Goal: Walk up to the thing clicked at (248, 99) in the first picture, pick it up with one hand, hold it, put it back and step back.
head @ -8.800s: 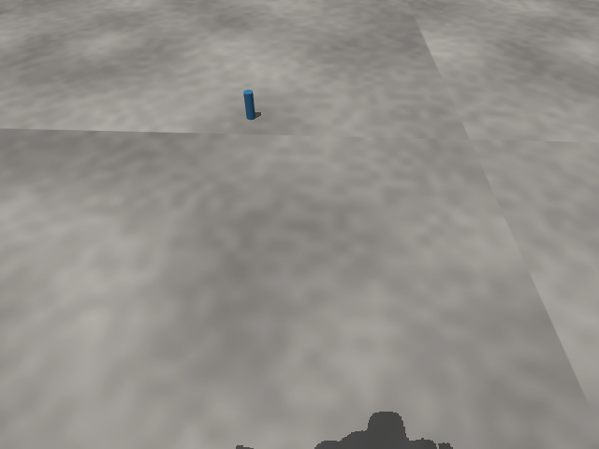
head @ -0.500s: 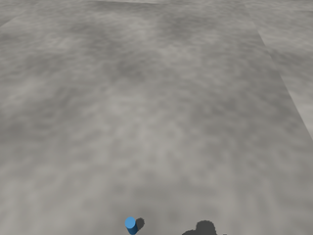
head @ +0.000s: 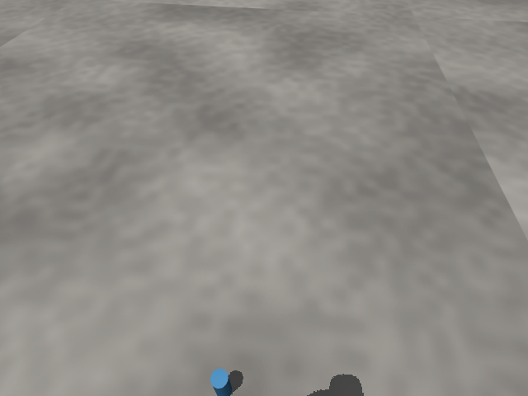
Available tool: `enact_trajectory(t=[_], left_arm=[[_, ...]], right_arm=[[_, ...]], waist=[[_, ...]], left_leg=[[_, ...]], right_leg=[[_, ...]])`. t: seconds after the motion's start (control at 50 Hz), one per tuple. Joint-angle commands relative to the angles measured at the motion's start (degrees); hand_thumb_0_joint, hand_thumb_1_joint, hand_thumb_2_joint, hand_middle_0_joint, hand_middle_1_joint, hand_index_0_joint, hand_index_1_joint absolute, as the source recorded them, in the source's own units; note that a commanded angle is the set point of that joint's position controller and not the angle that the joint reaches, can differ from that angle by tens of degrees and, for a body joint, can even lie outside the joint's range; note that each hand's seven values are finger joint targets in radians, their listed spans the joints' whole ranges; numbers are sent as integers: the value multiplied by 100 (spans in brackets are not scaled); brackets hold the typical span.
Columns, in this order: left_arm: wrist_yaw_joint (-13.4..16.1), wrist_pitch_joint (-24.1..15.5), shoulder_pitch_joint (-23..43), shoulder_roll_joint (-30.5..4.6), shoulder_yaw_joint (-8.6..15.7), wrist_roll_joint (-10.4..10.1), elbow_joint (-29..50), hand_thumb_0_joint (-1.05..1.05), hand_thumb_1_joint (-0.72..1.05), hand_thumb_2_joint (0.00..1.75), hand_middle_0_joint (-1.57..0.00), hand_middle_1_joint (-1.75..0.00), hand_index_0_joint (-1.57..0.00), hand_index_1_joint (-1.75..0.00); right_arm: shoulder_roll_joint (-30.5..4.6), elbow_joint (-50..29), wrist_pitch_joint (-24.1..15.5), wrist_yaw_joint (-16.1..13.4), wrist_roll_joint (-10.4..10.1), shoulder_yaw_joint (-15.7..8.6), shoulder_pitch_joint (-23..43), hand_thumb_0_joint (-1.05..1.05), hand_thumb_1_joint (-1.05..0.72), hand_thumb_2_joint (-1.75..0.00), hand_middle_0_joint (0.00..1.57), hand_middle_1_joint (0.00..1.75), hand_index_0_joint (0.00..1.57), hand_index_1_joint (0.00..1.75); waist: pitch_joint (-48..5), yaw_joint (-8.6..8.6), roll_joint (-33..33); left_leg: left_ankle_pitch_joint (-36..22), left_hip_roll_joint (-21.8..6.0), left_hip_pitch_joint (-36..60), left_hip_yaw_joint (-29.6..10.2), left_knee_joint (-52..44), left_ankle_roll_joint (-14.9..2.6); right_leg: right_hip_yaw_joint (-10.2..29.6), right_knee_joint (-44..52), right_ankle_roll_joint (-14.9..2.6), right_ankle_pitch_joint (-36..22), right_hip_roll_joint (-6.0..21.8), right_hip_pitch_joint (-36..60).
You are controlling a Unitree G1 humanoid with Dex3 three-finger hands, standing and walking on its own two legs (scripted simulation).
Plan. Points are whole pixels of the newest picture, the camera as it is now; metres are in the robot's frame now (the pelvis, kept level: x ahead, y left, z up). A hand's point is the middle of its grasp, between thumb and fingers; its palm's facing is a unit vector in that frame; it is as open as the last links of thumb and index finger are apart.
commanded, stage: stand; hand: left
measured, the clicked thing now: (221, 384) +0.28 +0.14 -0.70
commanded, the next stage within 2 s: go down in 0.28 s
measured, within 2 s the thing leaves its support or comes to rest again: neither
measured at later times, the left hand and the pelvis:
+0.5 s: hand out of the picture +0.10 +0.25 -0.16, palm faces +0.05 -0.94 -0.33, open 8.4 cm; pelvis -0.01 +0.00 -0.01, yaw +0 degrees
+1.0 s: hand out of the picture +0.13 +0.28 -0.22, palm faces +0.05 -0.96 -0.28, open 16.4 cm; pelvis -0.02 +0.01 -0.10, yaw -1 degrees
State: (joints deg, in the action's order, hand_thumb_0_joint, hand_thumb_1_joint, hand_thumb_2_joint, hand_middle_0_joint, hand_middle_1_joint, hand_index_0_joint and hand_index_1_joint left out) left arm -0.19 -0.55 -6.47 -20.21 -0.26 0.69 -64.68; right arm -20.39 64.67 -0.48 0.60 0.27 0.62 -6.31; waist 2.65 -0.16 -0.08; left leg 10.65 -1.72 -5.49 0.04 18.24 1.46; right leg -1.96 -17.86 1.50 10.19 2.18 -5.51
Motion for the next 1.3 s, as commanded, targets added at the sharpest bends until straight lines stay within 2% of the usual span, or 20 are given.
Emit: enact_trajectory(t=[0.0, 0.36, 0.38, 0.4, 0.42, 0.44, 0.48, 0.54, 0.6, 0.64, 0.68, 0.78, 0.98, 1.02, 1.04, 1.12, 1.14, 1.18, 1.2, 1.28], left_arm=[[72, -113, 162, -1242, 262, 3, 294, 0, 90, 90, -20, -30, -20, -30], [57, -107, 118, -1256, 266, -1, 311, 0, 82, 82, -12, -22, -12, -22], [147, -651, 2129, -304, 276, -331, 2322, 0, 74, 74, -4, -14, -4, -14], [191, -623, 2815, -604, 406, -301, 2015, 0, 66, 66, 0, -6, 0, -6], [219, -362, 1782, -883, 660, -246, 886, 0, 58, 58, 0, -4, 0, -4], [153, -282, 1370, -1057, 823, -182, 593, 0, 50, 50, 0, -6, 0, -6], [76, -330, 1836, -1615, 1132, -16, 1056, 0, 37, 34, 0, -8, 0, -6], [-181, -138, 750, -1289, 1324, 312, 229, 0, 23, 26, 0, -9, -1, -8], [-250, -44, 501, -1400, 1657, 325, 930, 0, 8, 21, -2, -9, -3, -8], [-307, 125, 369, -1000, 1485, 316, 795, 0, -2, 21, -2, -11, -3, -10], [-394, 143, 506, -1240, 1665, 306, 1266, 0, -13, 17, -3, -8, -3, -8], [-629, 57, 376, -1173, 1772, 192, 2473, 0, -37, 13, -3, -10, -4, -10], [-781, 224, -490, -1227, 2101, -7, 4268, 0, -46, 10, -4, -8, -4, -9], [-808, 265, -726, -1144, 2096, -36, 4273, 0, -45, 10, -4, -8, -4, -8], [-808, 254, -780, -1350, 2302, -59, 4333, 0, -44, 10, -4, -8, -4, -8], [-1012, 181, -953, -1141, 2183, -185, 4598, 0, -44, 9, -5, -8, -5, -8], [-1030, 198, -1293, -1290, 2376, -174, 4285, 0, -44, 9, -5, -8, -5, -8], [-1181, 94, -1236, -1109, 2169, -258, 4581, 0, -44, 11, -5, -10, -5, -10], [-1207, 29, -987, -1351, 2378, -256, 4577, 0, -41, 11, -4, -9, -5, -9], [-1474, -527, -299, -1380, 2498, -409, 4141, 0, -49, 11, -4, -10, -5, -10]], right_arm=[[-1207, -332, -107, -107, 22, -262, 228, 0, -90, -90, 20, 30, 20, 30], [-1210, -315, -111, -100, 23, -282, 219, 0, -98, -93, 21, 30, 21, 30], [-262, -1988, -401, -226, -371, -27, 137, 0, -101, -93, 20, 30, 20, 30], [-413, -1643, -379, -285, -358, -55, -177, 0, -98, -93, 20, 30, 20, 30], [-580, -1565, -308, -309, -348, -116, -355, 0, -99, -93, 20, 30, 20, 30], [-597, -1720, -254, -306, -349, -192, -409, 0, -99, -93, 20, 30, 20, 30], [-584, -1964, -288, -387, -286, -362, -620, 0, -97, -92, 20, 30, 20, 30], [-486, -2172, -311, -284, -125, -515, -823, 0, -95, -92, 20, 30, 20, 30], [-413, -2612, -338, -237, -116, -563, -765, 0, -91, -91, 20, 30, 20, 30], [-351, -2833, -351, -201, -140, -528, -632, 0, -89, -90, 20, 30, 20, 30], [-375, -3077, -401, -162, -157, -564, -492, 0, -90, -90, 20, 30, 20, 30], [-321, -3530, -559, -176, -173, -615, -501, 0, -88, -90, 20, 30, 20, 30], [-274, -3864, -818, -352, -129, -624, -536, 0, -88, -90, 20, 30, 20, 30], [-239, -3916, -878, -379, -110, -595, -474, 0, -89, -90, 20, 30, 20, 30], [-254, -3951, -895, -386, -113, -588, -437, 0, -88, -90, 20, 30, 20, 30], [-220, -4063, -986, -374, -87, -544, -350, 0, -90, -90, 20, 30, 20, 30], [-257, -4004, -973, -380, -75, -567, -437, 0, -90, -90, 20, 30, 20, 30], [-258, -4078, -1022, -364, -64, -556, -399, 0, -90, -90, 20, 30, 20, 30], [-281, -4054, -1040, -355, -46, -566, -390, 0, -90, -90, 20, 30, 20, 30], [-320, -3994, -1172, -315, -14, -559, -289, 0, -92, -91, 20, 30, 20, 30]], waist=[[-375, 14, 33], [-388, 5, -10], [72, 691, -162], [-206, 562, 21], [-57, 479, 257], [-112, 267, 401], [-1013, 166, 200], [-1398, 60, 187], [-1929, -188, -400], [-1465, -73, -247], [-1511, -94, -253], [-1818, 8, -307], [-2674, 125, -450], [-2516, 154, -336], [-2486, 113, -357], [-2587, 104, -486], [-2576, 76, -434], [-2698, 125, -553], [-2657, 137, -562], [-2659, 241, -335]], left_leg=[[-919, -630, -8, -432, -255, -235], [-803, -620, -34, -444, -300, -231], [27, 183, -651, 302, 91, -173], [156, 199, -662, 267, 254, -205], [299, 241, -895, 265, 373, -229], [115, 196, -1142, 269, 632, -226], [-146, 226, -1151, 255, 907, -221], [-373, 281, -1867, 204, 1628, -214], [-474, 294, -1978, 185, 1918, -116], [-204, 271, -2498, 149, 2137, -109], [143, 209, -2904, 74, 2456, -118], [710, 141, -3519, 6, 3153, -157], [302, 27, -3737, -125, 3968, -153], [437, 45, -3973, -111, 4114, -175], [594, 62, -4115, -106, 4164, -185], [433, 58, -4369, -156, 4471, -166], [367, 67, -4403, -135, 4552, -182], [94, 66, -4481, -147, 4770, -173], [282, 71, -4653, -163, 4874, -179], [632, 97, -5469, -182, 5561, -240]], right_leg=[[447, 274, -206, -764, 620, 64], [475, 271, -229, -650, 616, 62], [40, -121, -182, -249, -179, -1274], [-16, -207, -163, -95, -157, -1029], [-81, -263, -200, 167, -203, -1077], [-120, -467, -184, 100, -226, -1173], [-37, -797, -170, -194, -169, -1008], [14, -1523, -203, -482, -139, -1363], [22, -1910, -278, -389, -182, -1456], [-21, -2066, -287, -59, -204, -1961], [-52, -2401, -294, 334, -219, -2380], [-56, -3195, -280, 856, -230, -3371], [-58, -4045, -268, 545, -195, -3979], [-63, -4106, -252, 629, -189, -4122], [-52, -4146, -257, 763, -181, -4171], [-73, -4526, -276, 703, -165, -4509], [-75, -4594, -274, 653, -159, -4573], [-70, -4826, -284, 477, -169, -4776], [-63, -4913, -274, 623, -158, -4932], [-11, -5478, -259, 855, -140, -5672]])
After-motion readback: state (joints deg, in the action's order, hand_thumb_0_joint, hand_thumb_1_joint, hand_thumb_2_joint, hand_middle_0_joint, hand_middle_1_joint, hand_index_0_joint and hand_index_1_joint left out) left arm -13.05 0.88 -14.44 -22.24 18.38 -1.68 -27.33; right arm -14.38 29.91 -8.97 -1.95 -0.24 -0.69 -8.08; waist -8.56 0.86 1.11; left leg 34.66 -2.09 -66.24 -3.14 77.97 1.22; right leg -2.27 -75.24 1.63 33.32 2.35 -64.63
